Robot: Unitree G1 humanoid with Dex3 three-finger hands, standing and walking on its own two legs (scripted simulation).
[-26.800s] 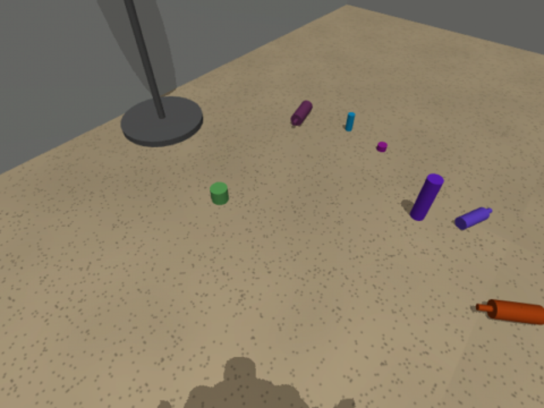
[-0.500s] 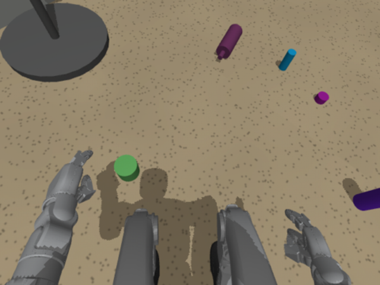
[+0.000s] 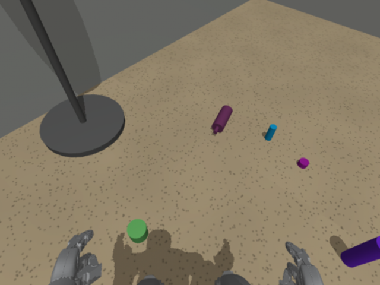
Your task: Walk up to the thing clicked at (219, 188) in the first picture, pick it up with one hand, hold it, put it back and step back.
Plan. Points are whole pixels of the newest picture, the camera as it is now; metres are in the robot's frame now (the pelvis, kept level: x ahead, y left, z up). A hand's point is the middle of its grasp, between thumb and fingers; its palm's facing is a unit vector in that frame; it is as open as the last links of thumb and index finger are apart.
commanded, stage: home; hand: left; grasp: from above
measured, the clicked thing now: (137, 231) +0.46 +0.20 -0.65
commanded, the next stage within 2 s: none
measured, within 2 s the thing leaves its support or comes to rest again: neither
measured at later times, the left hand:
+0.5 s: hand (91, 281) +0.18 +0.18 -0.02, palm faces +0.08 -0.98 -0.20, open 7.4 cm
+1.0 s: hand (94, 277) +0.18 +0.18 -0.02, palm faces +0.06 -0.98 -0.20, open 7.4 cm
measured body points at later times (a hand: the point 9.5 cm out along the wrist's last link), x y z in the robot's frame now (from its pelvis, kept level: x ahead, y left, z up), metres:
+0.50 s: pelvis +0.02 +0.00 +0.03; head +0.04 +0.00 +0.48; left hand +0.17 +0.23 +0.00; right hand +0.20 -0.24 -0.03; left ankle +0.02 +0.12 -0.65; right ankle +0.02 -0.14 -0.65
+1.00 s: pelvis +0.02 -0.01 +0.03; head +0.04 +0.00 +0.48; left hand +0.18 +0.23 +0.00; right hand +0.18 -0.25 -0.04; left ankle +0.02 +0.12 -0.65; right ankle +0.02 -0.14 -0.65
